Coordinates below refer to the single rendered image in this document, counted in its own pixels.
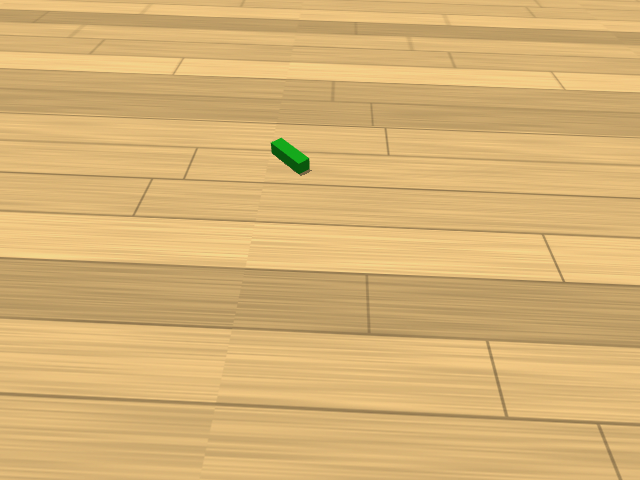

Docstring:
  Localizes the carton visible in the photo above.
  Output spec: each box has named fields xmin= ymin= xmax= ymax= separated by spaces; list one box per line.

xmin=271 ymin=138 xmax=309 ymax=174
